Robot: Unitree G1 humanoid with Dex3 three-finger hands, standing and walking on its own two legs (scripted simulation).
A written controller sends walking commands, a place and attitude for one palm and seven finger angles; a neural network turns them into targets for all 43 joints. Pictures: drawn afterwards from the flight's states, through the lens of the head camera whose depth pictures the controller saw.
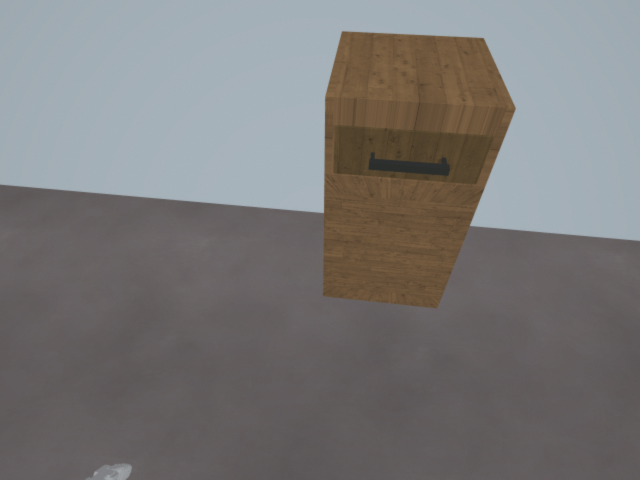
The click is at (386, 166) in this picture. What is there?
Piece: drawer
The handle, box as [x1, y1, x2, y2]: [369, 152, 449, 175]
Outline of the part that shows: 369,159 369,169 447,175 449,170 449,166 446,163 445,158 442,158 441,164 375,159 374,153 371,152 371,157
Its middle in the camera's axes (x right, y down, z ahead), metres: +0.22 -0.19 +0.99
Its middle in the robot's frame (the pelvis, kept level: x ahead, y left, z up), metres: +0.87 -0.18 -0.10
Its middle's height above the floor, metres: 0.67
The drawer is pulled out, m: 0.00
